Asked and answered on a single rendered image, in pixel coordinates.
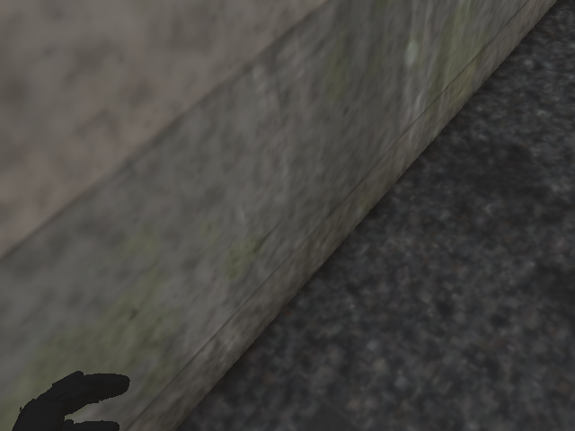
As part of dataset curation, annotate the robot left hand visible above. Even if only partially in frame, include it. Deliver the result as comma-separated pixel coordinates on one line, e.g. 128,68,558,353
12,371,130,431

